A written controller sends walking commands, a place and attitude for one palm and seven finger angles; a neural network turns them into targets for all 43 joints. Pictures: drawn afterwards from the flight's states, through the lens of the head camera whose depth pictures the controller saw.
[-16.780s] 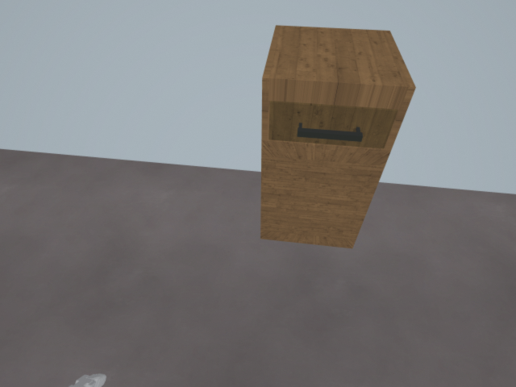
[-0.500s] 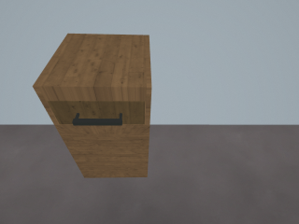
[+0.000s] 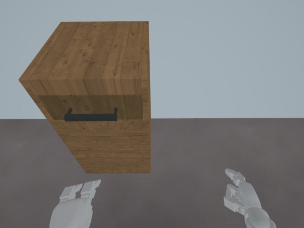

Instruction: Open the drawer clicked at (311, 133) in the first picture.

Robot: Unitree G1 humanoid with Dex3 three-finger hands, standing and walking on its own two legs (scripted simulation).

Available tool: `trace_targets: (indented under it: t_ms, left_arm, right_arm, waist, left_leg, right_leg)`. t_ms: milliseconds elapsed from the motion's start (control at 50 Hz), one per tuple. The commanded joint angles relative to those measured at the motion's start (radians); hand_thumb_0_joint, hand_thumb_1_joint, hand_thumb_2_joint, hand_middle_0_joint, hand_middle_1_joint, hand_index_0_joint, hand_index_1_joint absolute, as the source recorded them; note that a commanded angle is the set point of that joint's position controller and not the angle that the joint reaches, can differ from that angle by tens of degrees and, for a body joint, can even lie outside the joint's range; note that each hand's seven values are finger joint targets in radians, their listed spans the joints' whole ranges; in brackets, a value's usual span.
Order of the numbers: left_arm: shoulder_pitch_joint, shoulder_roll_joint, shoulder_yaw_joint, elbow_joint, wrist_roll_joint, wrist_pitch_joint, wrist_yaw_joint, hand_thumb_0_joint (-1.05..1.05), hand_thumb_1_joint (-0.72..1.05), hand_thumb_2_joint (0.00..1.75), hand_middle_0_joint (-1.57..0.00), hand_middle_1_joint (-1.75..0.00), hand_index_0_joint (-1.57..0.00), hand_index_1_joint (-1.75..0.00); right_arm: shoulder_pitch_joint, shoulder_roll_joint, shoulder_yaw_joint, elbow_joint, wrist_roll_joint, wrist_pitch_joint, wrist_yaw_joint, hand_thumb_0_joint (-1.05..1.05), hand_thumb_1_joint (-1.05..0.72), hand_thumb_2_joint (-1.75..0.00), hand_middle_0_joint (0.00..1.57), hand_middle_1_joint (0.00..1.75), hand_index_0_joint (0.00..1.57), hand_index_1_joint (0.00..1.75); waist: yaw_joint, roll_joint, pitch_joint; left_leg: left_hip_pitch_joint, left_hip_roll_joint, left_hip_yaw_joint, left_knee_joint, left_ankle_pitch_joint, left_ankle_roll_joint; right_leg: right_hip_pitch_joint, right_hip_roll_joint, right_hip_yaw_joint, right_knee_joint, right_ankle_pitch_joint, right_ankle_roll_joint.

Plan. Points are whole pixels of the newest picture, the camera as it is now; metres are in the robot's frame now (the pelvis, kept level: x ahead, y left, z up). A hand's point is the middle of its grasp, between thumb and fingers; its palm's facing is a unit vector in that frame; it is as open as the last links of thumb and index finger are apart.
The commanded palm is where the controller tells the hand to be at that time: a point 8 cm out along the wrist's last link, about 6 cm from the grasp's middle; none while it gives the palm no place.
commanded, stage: raise the hand with hooked fingers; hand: left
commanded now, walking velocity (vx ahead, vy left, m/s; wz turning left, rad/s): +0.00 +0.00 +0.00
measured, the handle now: (92, 113) +0.50 +0.31 -0.08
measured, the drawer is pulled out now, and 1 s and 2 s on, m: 0.00 0.00 0.00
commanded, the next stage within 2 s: move the hooked fingers above the handle in 1.46 s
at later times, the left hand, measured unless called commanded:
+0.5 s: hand (78, 173) +0.23 +0.23 +0.02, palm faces -0.07 -0.09 -0.99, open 11.6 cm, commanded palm +0.22 +0.24 +0.08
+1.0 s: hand (62, 130) +0.31 +0.27 +0.09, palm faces +0.09 -0.07 -0.99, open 13.7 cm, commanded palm +0.28 +0.27 +0.15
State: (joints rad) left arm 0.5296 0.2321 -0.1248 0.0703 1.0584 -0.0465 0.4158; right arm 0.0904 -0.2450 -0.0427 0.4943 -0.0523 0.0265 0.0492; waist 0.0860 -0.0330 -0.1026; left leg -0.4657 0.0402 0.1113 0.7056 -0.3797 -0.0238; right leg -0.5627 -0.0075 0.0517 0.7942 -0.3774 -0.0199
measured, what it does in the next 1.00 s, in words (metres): stands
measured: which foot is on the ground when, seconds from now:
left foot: down 0.00-1.00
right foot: down 0.00-1.00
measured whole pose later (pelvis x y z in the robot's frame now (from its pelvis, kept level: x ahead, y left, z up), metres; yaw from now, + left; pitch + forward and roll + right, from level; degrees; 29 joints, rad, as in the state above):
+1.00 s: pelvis +0.01 +0.03 +0.02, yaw +0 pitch +2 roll +1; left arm -0.04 0.41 -0.09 0.09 0.99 0.14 0.15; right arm 0.12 -0.21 0.00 0.59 0.00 0.05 -0.03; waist 0.07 0.06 -0.05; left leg -0.24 -0.02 -0.02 0.54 -0.33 0.00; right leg -0.30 -0.02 0.04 0.57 -0.30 0.02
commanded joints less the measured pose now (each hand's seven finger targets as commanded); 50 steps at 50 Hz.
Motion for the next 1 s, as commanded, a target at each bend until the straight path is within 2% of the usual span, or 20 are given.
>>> trace_targets:
  t_ms: [0, 20, 60, 100, 140, 200, 240, 280, 300, 340, 440, 480, 560, 620, 640, 720, 800, 860, 900, 980]
  left_arm:
    - [-0.224, 0.289, 0.207, -0.423, 0.080, -0.027, 0.154, 0.00, 0.36, 0.67, -0.24, -0.64, -0.24, -0.64]
    - [-0.274, 0.260, 0.180, -0.445, 0.070, -0.034, 0.166, 0.00, 0.34, 0.66, -0.24, -0.66, -0.24, -0.66]
    - [-0.312, 0.270, 0.180, -0.428, 0.048, -0.065, 0.168, 0.00, 0.29, 0.64, -0.24, -0.69, -0.24, -0.69]
    - [-0.360, 0.274, 0.183, -0.411, 0.027, -0.100, 0.154, 0.00, 0.25, 0.62, -0.25, -0.72, -0.25, -0.72]
    - [-0.332, 0.260, 0.177, -0.313, 0.002, -0.096, 0.129, 0.00, 0.20, 0.60, -0.25, -0.75, -0.25, -0.75]
    - [-0.214, 0.234, 0.174, -0.190, -0.042, 0.012, 0.057, 0.00, 0.13, 0.57, -0.25, -0.80, -0.25, -0.80]
    - [-0.114, 0.252, 0.182, -0.176, -0.070, 0.086, -0.008, 0.00, 0.08, 0.55, -0.26, -0.82, -0.26, -0.82]
    - [-0.081, 0.294, 0.207, -0.190, -0.096, 0.119, -0.064, 0.00, 0.04, 0.53, -0.26, -0.86, -0.26, -0.86]
    - [-0.074, 0.322, 0.235, -0.207, -0.099, 0.121, -0.080, 0.00, 0.01, 0.52, -0.26, -0.87, -0.26, -0.87]
    - [-0.110, 0.331, 0.231, -0.270, -0.086, 0.101, -0.098, 0.00, -0.03, 0.50, -0.27, -0.90, -0.27, -0.90]
    - [-0.287, 0.351, 0.273, -0.376, -0.047, 0.007, -0.031, 0.00, -0.15, 0.45, -0.27, -0.98, -0.27, -0.98]
    - [-0.306, 0.341, 0.283, -0.354, -0.047, -0.016, 0.006, 0.00, -0.20, 0.43, -0.28, -1.00, -0.28, -1.00]
    - [-0.353, 0.320, 0.271, -0.286, -0.064, 0.039, 0.038, 0.00, -0.29, 0.39, -0.29, -1.07, -0.29, -1.07]
    - [-0.420, 0.295, 0.209, -0.257, -0.080, 0.123, -0.004, 0.00, -0.36, 0.36, -0.29, -1.11, -0.29, -1.11]
    - [-0.445, 0.294, 0.184, -0.260, -0.085, 0.146, -0.028, 0.00, -0.38, 0.35, -0.29, -1.12, -0.29, -1.12]
    - [-0.569, 0.303, 0.130, -0.264, -0.083, 0.203, -0.123, 0.00, -0.48, 0.31, -0.30, -1.18, -0.30, -1.18]
    - [-0.687, 0.367, 0.166, -0.219, -0.059, 0.206, -0.183, 0.00, -0.50, 0.30, -0.30, -1.20, -0.30, -1.20]
    - [-0.771, 0.367, 0.160, -0.201, -0.048, 0.192, -0.203, 0.00, -0.50, 0.30, -0.30, -1.20, -0.30, -1.20]
    - [-0.814, 0.387, 0.174, -0.193, -0.057, 0.185, -0.215, 0.00, -0.50, 0.30, -0.30, -1.20, -0.30, -1.20]
    - [-0.906, 0.365, 0.129, -0.154, -0.065, 0.181, -0.249, 0.00, -0.50, 0.30, -0.30, -1.20, -0.30, -1.20]
  right_arm:
    - [-0.070, -0.062, -0.035, -0.139, -0.025, 0.000, -0.009, 0.00, -0.90, -0.90, 0.20, 0.30, 0.20, 0.30]
    - [-0.077, -0.061, -0.038, -0.128, -0.027, -0.006, -0.017, 0.00, -0.90, -0.90, 0.20, 0.30, 0.20, 0.30]
    - [-0.064, -0.063, -0.037, -0.106, -0.026, -0.023, -0.026, 0.00, -0.90, -0.90, 0.20, 0.30, 0.20, 0.30]
    - [-0.069, -0.064, -0.035, -0.093, -0.032, -0.033, -0.030, 0.00, -0.90, -0.90, 0.20, 0.30, 0.20, 0.30]
    - [-0.083, -0.070, -0.031, -0.086, -0.029, -0.042, -0.027, 0.00, -0.90, -0.90, 0.20, 0.30, 0.20, 0.30]
    - [-0.098, -0.076, -0.027, -0.086, -0.004, -0.031, -0.030, 0.00, -0.90, -0.90, 0.20, 0.30, 0.20, 0.30]
    - [-0.094, -0.074, -0.020, -0.096, 0.019, -0.020, -0.040, 0.00, -0.90, -0.90, 0.20, 0.30, 0.20, 0.30]
    - [-0.102, -0.075, -0.002, -0.100, 0.028, -0.019, -0.049, 0.00, -0.90, -0.90, 0.20, 0.30, 0.20, 0.30]
    - [-0.114, -0.077, 0.006, -0.098, 0.027, -0.019, -0.054, 0.00, -0.90, -0.90, 0.20, 0.30, 0.20, 0.30]
    - [-0.108, -0.071, 0.011, -0.090, 0.018, -0.023, -0.055, 0.00, -0.90, -0.90, 0.20, 0.30, 0.20, 0.30]
    - [-0.088, -0.060, -0.012, -0.069, -0.002, -0.038, -0.064, 0.00, -0.90, -0.90, 0.20, 0.30, 0.20, 0.30]
    - [-0.067, -0.063, -0.025, -0.058, -0.001, -0.048, -0.065, 0.00, -0.90, -0.90, 0.20, 0.30, 0.20, 0.30]
    - [-0.048, -0.079, -0.048, -0.037, 0.017, -0.051, -0.060, 0.00, -0.90, -0.90, 0.20, 0.30, 0.20, 0.30]
    - [-0.068, -0.091, -0.049, -0.034, 0.036, -0.045, -0.060, 0.00, -0.90, -0.90, 0.20, 0.30, 0.20, 0.30]
    - [-0.082, -0.093, -0.047, -0.038, 0.043, -0.044, -0.064, 0.00, -0.90, -0.90, 0.20, 0.30, 0.20, 0.30]
    - [-0.100, -0.096, -0.028, -0.050, 0.051, -0.037, -0.076, 0.00, -0.90, -0.90, 0.20, 0.30, 0.20, 0.30]
    - [-0.092, -0.092, -0.011, -0.048, 0.051, -0.019, -0.086, 0.00, -0.90, -0.90, 0.20, 0.30, 0.20, 0.30]
    - [-0.086, -0.082, -0.003, -0.047, 0.054, -0.017, -0.087, 0.00, -0.90, -0.90, 0.20, 0.30, 0.20, 0.30]
    - [-0.076, -0.082, -0.002, -0.043, 0.056, -0.013, -0.087, 0.00, -0.90, -0.90, 0.20, 0.30, 0.20, 0.30]
    - [-0.075, -0.081, 0.004, -0.034, 0.062, -0.014, -0.086, 0.00, -0.90, -0.90, 0.20, 0.30, 0.20, 0.30]
  waist:
    - [0.007, 0.139, -0.297]
    - [-0.021, 0.150, -0.306]
    - [-0.053, 0.131, -0.269]
    - [-0.083, 0.055, -0.213]
    - [-0.091, -0.005, -0.170]
    - [-0.055, -0.051, -0.178]
    - [-0.006, -0.103, -0.205]
    - [0.010, -0.165, -0.220]
    - [0.021, -0.151, -0.220]
    - [0.018, -0.102, -0.198]
    - [-0.008, 0.049, -0.184]
    - [-0.021, 0.041, -0.203]
    - [-0.031, 0.026, -0.257]
    - [-0.033, 0.002, -0.247]
    - [-0.026, 0.019, -0.234]
    - [-0.025, 0.022, -0.161]
    - [-0.015, 0.023, -0.115]
    - [-0.012, 0.085, -0.118]
    - [-0.013, 0.091, -0.137]
    - [-0.029, 0.118, -0.116]
  left_leg:
    - [0.114, -0.077, -0.083, 0.052, 0.328, 0.036]
    - [0.139, -0.078, -0.084, 0.080, 0.311, 0.045]
    - [0.126, -0.081, -0.085, 0.126, 0.261, 0.052]
    - [0.082, -0.081, -0.098, 0.161, 0.222, 0.059]
    - [0.006, -0.081, -0.094, 0.153, 0.178, 0.063]
    - [-0.052, -0.083, -0.082, 0.086, 0.207, 0.060]
    - [-0.062, -0.085, -0.066, 0.026, 0.251, 0.052]
    - [-0.064, -0.088, -0.064, -0.011, 0.264, 0.048]
    - [-0.061, -0.091, -0.066, -0.022, 0.267, 0.046]
    - [-0.038, -0.089, -0.068, -0.046, 0.274, 0.049]
    - [0.043, -0.090, -0.087, -0.052, 0.271, 0.058]
    - [0.058, -0.090, -0.091, -0.038, 0.291, 0.059]
    - [0.070, -0.092, -0.076, -0.039, 0.351, 0.053]
    - [0.092, -0.089, -0.067, -0.073, 0.366, 0.053]
    - [0.107, -0.087, -0.067, -0.092, 0.366, 0.054]
    - [0.169, -0.073, -0.081, -0.152, 0.378, 0.059]
    - [0.200, -0.065, -0.090, -0.204, 0.365, 0.052]
    - [0.238, -0.064, -0.094, -0.226, 0.382, 0.046]
    - [0.254, -0.062, -0.100, -0.242, 0.399, 0.039]
    - [0.277, -0.059, -0.104, -0.262, 0.417, 0.035]
  right_leg:
    - [0.035, 0.034, 0.120, -0.051, 0.277, -0.078]
    - [-0.004, 0.028, 0.133, -0.060, 0.258, -0.073]
    - [-0.068, 0.016, 0.135, -0.074, 0.207, -0.063]
    - [-0.095, 0.009, 0.137, -0.085, 0.194, -0.050]
    - [-0.053, 0.002, 0.104, -0.088, 0.220, -0.030]
    - [0.119, 0.003, 0.070, -0.106, 0.372, -0.013]
    - [0.278, -0.006, 0.072, -0.120, 0.524, 0.002]
    - [0.381, -0.023, 0.083, -0.114, 0.670, 0.023]
    - [0.408, -0.025, 0.095, -0.109, 0.694, 0.021]
    - [0.407, -0.031, 0.076, -0.118, 0.703, 0.020]
    - [0.303, -0.008, 0.056, -0.158, 0.464, -0.009]
    - [0.277, -0.001, 0.037, -0.150, 0.462, -0.011]
    - [0.317, -0.003, 0.012, -0.136, 0.571, -0.005]
    - [0.346, -0.002, -0.016, -0.152, 0.565, -0.002]
    - [0.350, 0.001, -0.025, -0.165, 0.535, -0.003]
    - [0.327, 0.008, -0.063, -0.203, 0.411, -0.008]
    - [0.333, 0.017, -0.078, -0.241, 0.327, -0.017]
    - [0.341, 0.022, -0.084, -0.257, 0.317, -0.024]
    - [0.370, 0.024, -0.085, -0.271, 0.315, -0.028]
    - [0.360, 0.027, -0.092, -0.296, 0.316, -0.028]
